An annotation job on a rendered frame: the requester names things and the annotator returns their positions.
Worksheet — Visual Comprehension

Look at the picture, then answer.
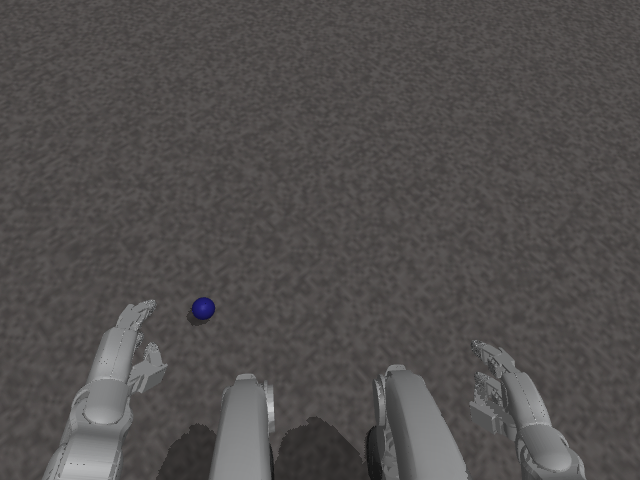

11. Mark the ball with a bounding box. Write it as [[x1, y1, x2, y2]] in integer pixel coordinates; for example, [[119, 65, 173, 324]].
[[192, 297, 215, 320]]

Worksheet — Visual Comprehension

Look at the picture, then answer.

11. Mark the left robot hand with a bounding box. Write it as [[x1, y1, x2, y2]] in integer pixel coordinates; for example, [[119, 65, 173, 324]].
[[85, 299, 168, 395]]

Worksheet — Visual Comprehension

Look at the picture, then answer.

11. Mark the right robot arm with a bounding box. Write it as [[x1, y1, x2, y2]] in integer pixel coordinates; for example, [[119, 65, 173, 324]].
[[515, 425, 586, 480]]

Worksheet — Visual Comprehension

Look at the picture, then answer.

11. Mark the right robot foot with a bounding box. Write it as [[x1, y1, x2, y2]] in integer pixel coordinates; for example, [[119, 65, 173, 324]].
[[366, 426, 382, 480]]

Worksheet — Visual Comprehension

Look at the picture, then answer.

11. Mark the left robot arm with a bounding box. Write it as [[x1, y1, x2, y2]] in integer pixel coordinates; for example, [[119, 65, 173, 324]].
[[42, 379, 133, 480]]

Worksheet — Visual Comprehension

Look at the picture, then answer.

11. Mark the right robot hand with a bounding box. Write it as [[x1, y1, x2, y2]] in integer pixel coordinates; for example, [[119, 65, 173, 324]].
[[469, 340, 552, 443]]

